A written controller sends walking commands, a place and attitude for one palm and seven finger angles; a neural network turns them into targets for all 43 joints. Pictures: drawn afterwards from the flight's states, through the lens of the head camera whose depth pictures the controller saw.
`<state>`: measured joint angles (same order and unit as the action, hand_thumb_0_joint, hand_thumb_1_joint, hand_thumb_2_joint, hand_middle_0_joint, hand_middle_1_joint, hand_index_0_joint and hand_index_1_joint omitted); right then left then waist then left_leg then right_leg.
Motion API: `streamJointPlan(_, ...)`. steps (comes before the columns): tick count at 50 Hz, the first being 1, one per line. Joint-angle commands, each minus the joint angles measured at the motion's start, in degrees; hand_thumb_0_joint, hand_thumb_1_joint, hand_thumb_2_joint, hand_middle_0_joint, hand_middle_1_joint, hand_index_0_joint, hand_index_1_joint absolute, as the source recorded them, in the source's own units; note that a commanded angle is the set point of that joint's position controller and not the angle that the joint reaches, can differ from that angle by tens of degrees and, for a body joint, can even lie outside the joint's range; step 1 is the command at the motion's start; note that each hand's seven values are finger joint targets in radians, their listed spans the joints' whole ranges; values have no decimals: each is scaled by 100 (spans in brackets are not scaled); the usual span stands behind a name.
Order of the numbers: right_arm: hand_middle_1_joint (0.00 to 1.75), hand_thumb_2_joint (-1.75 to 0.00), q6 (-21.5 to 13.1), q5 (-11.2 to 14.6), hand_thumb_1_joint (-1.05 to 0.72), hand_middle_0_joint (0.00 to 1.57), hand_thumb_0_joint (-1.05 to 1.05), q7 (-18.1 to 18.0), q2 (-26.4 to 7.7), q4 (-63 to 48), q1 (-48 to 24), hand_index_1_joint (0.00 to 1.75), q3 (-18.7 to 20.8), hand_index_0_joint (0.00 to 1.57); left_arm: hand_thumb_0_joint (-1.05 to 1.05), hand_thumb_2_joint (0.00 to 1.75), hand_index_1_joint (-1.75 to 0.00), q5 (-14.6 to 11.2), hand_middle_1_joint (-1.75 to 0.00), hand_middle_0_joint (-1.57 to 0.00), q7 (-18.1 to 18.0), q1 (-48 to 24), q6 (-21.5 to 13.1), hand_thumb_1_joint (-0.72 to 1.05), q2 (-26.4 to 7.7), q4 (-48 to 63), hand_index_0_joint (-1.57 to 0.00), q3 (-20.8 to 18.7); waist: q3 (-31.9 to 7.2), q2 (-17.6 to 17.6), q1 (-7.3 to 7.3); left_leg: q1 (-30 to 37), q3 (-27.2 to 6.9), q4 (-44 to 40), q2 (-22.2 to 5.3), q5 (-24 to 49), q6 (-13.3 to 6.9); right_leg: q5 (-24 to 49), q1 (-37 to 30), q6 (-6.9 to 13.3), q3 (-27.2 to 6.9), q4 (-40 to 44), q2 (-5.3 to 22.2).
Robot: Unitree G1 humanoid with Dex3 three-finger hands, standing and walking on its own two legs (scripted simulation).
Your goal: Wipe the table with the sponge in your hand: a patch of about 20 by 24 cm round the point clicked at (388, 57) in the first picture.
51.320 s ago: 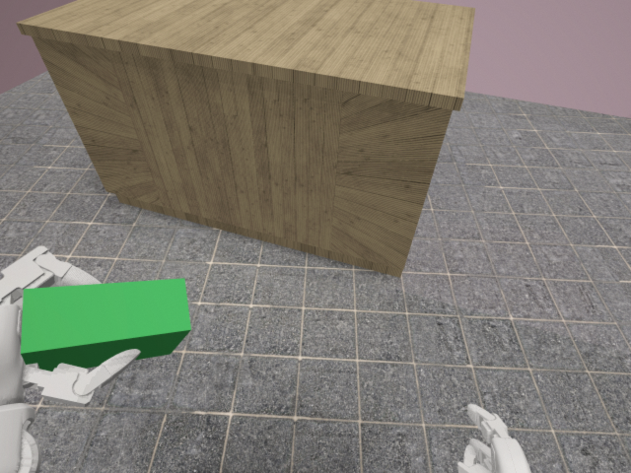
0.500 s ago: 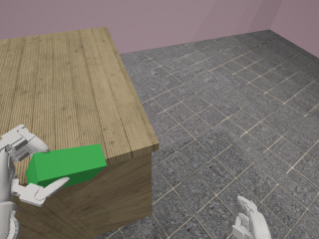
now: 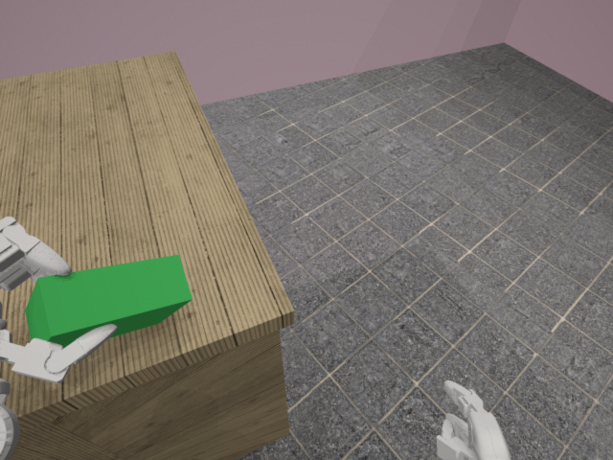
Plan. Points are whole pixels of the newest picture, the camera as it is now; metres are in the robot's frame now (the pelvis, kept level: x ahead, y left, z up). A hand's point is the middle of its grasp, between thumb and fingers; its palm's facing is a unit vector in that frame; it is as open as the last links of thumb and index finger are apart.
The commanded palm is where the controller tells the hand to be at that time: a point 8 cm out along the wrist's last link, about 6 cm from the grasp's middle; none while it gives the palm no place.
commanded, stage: come to a stop and stand still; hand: left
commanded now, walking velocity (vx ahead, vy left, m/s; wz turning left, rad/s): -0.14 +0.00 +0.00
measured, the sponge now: (131, 300) +0.25 +0.21 +0.12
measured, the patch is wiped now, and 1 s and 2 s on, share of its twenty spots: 0.75 0.75 0.75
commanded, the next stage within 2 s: look again from close up in 1.08 s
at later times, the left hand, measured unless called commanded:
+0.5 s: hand out of the picture +0.25 +0.30 +0.22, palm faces +0.52 -0.76 -0.39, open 9.3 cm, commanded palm +0.17 +0.30 +0.19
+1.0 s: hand (4, 246) +0.28 +0.32 +0.18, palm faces +0.40 -0.83 -0.38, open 9.3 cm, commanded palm +0.22 +0.35 +0.19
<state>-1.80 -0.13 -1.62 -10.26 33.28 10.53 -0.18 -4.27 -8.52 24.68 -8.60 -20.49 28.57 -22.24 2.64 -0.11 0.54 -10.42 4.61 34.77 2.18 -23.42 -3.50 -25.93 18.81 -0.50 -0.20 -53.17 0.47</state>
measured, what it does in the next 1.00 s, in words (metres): steps on the spot: right foot, then left foot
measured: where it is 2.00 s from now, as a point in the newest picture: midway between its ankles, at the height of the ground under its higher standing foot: outside the picture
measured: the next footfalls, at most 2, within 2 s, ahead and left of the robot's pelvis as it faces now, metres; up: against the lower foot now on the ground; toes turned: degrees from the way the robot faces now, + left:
right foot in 0.08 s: +0.09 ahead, -0.09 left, +0.00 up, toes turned -3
left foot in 0.38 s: +0.09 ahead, +0.14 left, +0.00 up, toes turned +0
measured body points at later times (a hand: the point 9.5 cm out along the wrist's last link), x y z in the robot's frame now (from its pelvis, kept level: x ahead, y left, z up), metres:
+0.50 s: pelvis +0.01 +0.02 +0.01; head +0.03 +0.03 +0.46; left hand +0.22 +0.34 +0.24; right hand +0.21 -0.21 -0.06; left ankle +0.05 +0.14 -0.72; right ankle +0.05 -0.09 -0.72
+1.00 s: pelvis +0.05 +0.08 +0.02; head +0.09 +0.09 +0.46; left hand +0.25 +0.37 +0.20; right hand +0.22 -0.14 -0.07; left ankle +0.05 +0.14 -0.72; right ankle +0.05 -0.09 -0.72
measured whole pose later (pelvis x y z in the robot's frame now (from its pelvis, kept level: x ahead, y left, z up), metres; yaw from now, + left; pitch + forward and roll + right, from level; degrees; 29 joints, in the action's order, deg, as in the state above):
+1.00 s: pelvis +0.05 +0.08 +0.02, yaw -2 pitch +0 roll -1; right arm -6.5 -1.2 -1.0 -10.7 33.7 9.4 -1.1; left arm -1.6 -7.8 23.8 -12.6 -18.8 28.8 -22.5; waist 5.5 -0.6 -1.5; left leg -13.2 3.2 27.4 2.4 -14.8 -4.0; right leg -11.1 13.2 -2.5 -0.2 -24.0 3.2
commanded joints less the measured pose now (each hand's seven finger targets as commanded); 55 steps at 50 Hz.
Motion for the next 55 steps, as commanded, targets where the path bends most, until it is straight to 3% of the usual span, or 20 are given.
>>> streamJointPlan(1,30,-90,-356,-2,-90,20,0,-70,-717,-1016,-562,30,161,20,0,130,-160,27,-160,-120,-67,59,-184,10,-924,1220,-120,-541,-555,798,-55,899,-839,-832,-1151,5283,114,1006,100,93,379,1911,17)
streamJointPlan(4,30,-90,-348,25,-90,20,0,-160,-716,-1069,-670,30,93,20,0,130,-160,14,-160,-120,-88,369,-162,10,-1112,1186,-120,-780,-1045,300,-162,-554,-454,25,-761,4066,374,3517,-2330,253,242,3020,102)
streamJointPlan(6,30,-90,-379,45,-90,20,0,-163,-723,-1108,-602,30,169,20,0,130,-160,-50,-160,-120,-92,536,-200,10,-1078,1128,-120,-798,-1368,-422,-164,-1153,-314,1489,-162,1471,429,5239,-2564,836,-1259,3001,1225)
streamJointPlan(7,30,-90,-347,99,-90,20,0,-110,-750,-1081,-490,30,289,20,0,130,-160,-85,-160,-120,-75,605,-221,10,-893,1112,-120,-650,-1317,-1085,-127,-1348,-546,2191,-45,-200,464,5205,-2270,1059,-1958,3265,1816)
streamJointPlan(9,30,-90,-319,90,-90,20,0,-145,-707,-949,-627,30,216,20,0,130,-160,-48,-160,-120,-119,490,-306,10,-1138,1127,-120,-869,-846,-633,-177,-1434,-967,2145,-405,-610,488,3974,-1469,1036,-1695,3466,1842)
streamJointPlan(11,30,-90,-277,79,-90,20,0,-197,-631,-878,-760,30,73,20,0,130,-160,58,-160,-120,-164,303,-356,10,-962,1077,-120,-663,-712,-241,-123,-1273,-833,1314,-520,-337,439,3547,-1320,906,-1266,3438,1568)
streamJointPlan(15,30,-90,-291,10,-90,20,0,-330,-643,-736,-794,30,112,20,0,130,-160,113,-160,-120,-249,-91,-292,10,-806,1090,-120,-372,-902,-399,-132,-419,-386,76,-249,681,376,2993,-1146,568,-714,3565,1126)
streamJointPlan(18,30,-90,-330,27,-90,20,0,-360,-748,-766,-743,30,228,20,0,130,-160,60,-160,-120,-239,-129,-190,10,-814,1212,-120,-312,-899,-224,-147,252,-510,-841,-360,1804,331,2086,-859,247,-388,3426,715)
streamJointPlan(19,30,-90,-462,294,-90,20,0,-707,-805,-1304,187,30,-652,20,0,130,-160,154,-160,-120,-237,-5685,-1241,10,-5533,2436,-120,-2411,-52,344,251,-868,-861,-1121,-490,713,335,550,-442,-284,-57,3134,401)
streamJointPlan(20,30,-90,-739,408,-90,20,0,-516,-359,-1068,-328,30,-95,20,0,130,-160,211,-160,-120,-70,-2897,-1000,10,-2034,6,-120,-1462,-1092,-169,-282,-260,-675,-528,-835,876,149,-429,127,-91,-87,2974,559)
streamJointPlan(21,30,-90,-735,205,-90,20,0,-357,-739,-957,-355,30,82,20,0,130,-160,74,-160,-120,-87,-1702,-826,10,-1742,-302,-120,-1129,-662,-513,-272,-156,-592,-517,-484,594,273,-354,176,132,-444,3547,437)
streamJointPlan(22,30,-90,-756,56,-90,20,0,-281,-995,-879,-180,30,180,20,0,130,-160,106,-160,-120,-55,-1664,-796,10,-1699,-485,-120,-901,-557,-300,-265,-32,-428,-91,-257,625,340,191,336,386,-906,3673,729)
streamJointPlan(23,30,-90,-776,11,-90,20,0,-209,-907,-852,-108,30,130,20,0,130,-160,104,-160,-120,26,-1587,-876,10,-1616,-344,-120,-692,-714,-208,-237,-207,-485,-102,-206,549,352,320,187,463,-1015,3664,947)
streamJointPlan(25,30,-90,-836,14,-90,20,0,-64,-922,-898,-185,30,94,20,0,130,-160,58,-160,-120,162,-1108,-906,10,-845,59,-120,-100,-840,280,-225,-72,-495,-603,-348,855,334,747,-146,393,-690,3380,701)
streamJointPlan(29,30,-90,-976,14,-90,20,0,22,-1041,-950,-562,30,112,20,0,130,-160,213,-160,-120,128,-508,-731,10,-654,857,-120,74,-535,887,-230,-546,-877,-1738,-789,758,240,1342,-787,40,57,2899,47)
streamJointPlan(31,30,-90,-942,-21,-90,20,0,4,-1012,-1007,-513,30,119,20,0,130,-160,338,-160,-120,84,-609,-708,10,-810,927,-120,-194,-420,616,-210,-982,-1031,-1945,-860,620,236,1464,-1108,22,154,2780,-22)
streamJointPlan(34,30,-90,-861,-92,-90,20,0,-94,-977,-1010,-552,30,146,20,0,130,-160,354,-160,-120,-16,-897,-770,10,-1461,1114,-120,-961,-514,570,-199,-971,-973,-1970,-806,723,268,1622,-1329,32,149,2773,-24)
streamJointPlan(38,30,-90,-850,-112,-90,20,0,-94,-863,-919,-430,30,160,20,0,130,-160,260,-160,-120,17,-673,-860,10,-994,973,-120,-716,-765,999,-158,-465,-842,-1629,-725,1884,397,2130,-1350,95,205,2828,77)
streamJointPlan(45,30,-90,-811,-95,-90,20,0,-11,-916,-848,-440,30,251,20,0,130,-160,268,-160,-120,118,-152,-742,10,-541,1117,-120,-259,-1066,521,-126,196,-773,-1293,-773,3523,648,2466,-1110,48,295,2788,30)
streamJointPlan(55,30,-90,-643,-87,-90,20,0,-106,-847,-835,-557,30,256,20,0,130,-160,242,-160,-120,30,-221,-626,10,-627,977,-120,-386,-1093,273,-127,29,-649,-1215,-645,2998,573,2841,-1399,95,154,2952,170)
